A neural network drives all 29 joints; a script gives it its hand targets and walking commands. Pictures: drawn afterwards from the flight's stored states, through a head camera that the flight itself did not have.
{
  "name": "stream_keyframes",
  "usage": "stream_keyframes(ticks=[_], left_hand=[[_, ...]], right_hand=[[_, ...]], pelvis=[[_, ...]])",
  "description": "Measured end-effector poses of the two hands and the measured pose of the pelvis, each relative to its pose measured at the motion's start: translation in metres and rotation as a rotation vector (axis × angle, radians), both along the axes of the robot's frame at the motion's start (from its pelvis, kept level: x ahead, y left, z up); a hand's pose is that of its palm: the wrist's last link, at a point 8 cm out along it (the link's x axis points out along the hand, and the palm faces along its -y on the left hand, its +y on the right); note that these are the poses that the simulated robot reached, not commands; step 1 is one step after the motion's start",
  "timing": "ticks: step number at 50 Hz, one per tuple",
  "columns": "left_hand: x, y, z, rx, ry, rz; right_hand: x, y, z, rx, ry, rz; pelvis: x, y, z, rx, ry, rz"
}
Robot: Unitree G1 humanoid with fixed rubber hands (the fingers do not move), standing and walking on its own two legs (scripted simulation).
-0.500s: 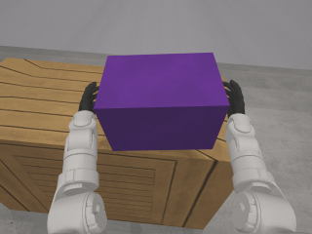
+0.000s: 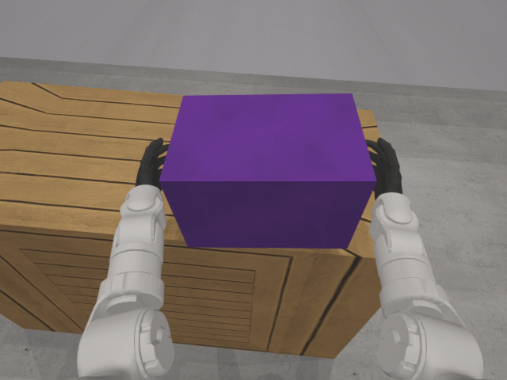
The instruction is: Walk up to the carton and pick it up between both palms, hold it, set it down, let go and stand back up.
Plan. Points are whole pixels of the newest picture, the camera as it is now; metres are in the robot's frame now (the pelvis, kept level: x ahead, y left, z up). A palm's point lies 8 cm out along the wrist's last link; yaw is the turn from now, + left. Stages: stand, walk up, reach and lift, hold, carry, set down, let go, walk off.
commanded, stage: set down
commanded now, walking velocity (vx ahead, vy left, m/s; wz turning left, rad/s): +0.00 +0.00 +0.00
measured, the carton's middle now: (266, 173) +0.46 +0.00 +0.08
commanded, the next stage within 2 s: none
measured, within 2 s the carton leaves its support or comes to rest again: rests again in 1.00 s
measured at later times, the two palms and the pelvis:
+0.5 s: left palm (159, 189) +0.41 +0.19 +0.08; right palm (385, 198) +0.39 -0.20 +0.09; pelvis +0.01 +0.00 +0.00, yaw -1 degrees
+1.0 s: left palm (163, 189) +0.41 +0.18 +0.07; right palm (385, 206) +0.38 -0.20 +0.08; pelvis +0.01 +0.00 +0.00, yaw -2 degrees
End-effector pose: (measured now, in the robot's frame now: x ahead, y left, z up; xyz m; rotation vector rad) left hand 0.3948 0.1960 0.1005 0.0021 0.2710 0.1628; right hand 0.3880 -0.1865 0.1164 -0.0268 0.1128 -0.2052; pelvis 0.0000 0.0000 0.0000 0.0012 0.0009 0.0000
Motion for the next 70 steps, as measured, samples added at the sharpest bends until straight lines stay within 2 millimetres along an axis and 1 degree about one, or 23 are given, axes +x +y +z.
stream_keyframes(ticks=[12, 21, 39, 49, 62, 66, 70], left_hand=[[0.009, -0.006, -0.011, 0.001, 0.014, -0.013], [0.011, -0.009, -0.019, -0.001, 0.018, -0.017], [0.015, -0.010, -0.022, -0.015, -0.007, -0.015], [0.018, -0.014, -0.025, -0.019, -0.019, -0.026], [0.024, -0.011, -0.029, 0.005, -0.041, -0.042], [0.025, -0.009, -0.028, 0.032, -0.042, -0.062], [0.026, -0.006, -0.027, 0.023, -0.036, -0.068]], right_hand=[[0.003, -0.006, -0.014, -0.001, 0.024, -0.016], [0.002, -0.008, -0.023, 0.000, 0.034, -0.021], [0.000, -0.010, -0.030, -0.004, 0.045, -0.030], [-0.004, -0.013, -0.041, -0.002, 0.071, -0.037], [0.003, -0.015, -0.042, -0.030, 0.083, 0.015], [0.008, -0.017, -0.042, -0.037, 0.115, 0.046], [0.013, -0.017, -0.041, -0.023, 0.140, 0.061]], pelvis=[[0.006, 0.001, 0.000, 0.000, 0.037, -0.005], [0.008, 0.000, 0.000, 0.002, 0.051, -0.011], [0.008, -0.001, 0.000, 0.005, 0.052, -0.020], [0.008, -0.001, -0.001, 0.005, 0.060, -0.032], [0.007, 0.000, -0.002, 0.005, 0.093, -0.049], [0.005, 0.002, -0.004, 0.003, 0.132, -0.056], [0.002, 0.004, -0.007, -0.003, 0.187, -0.064]])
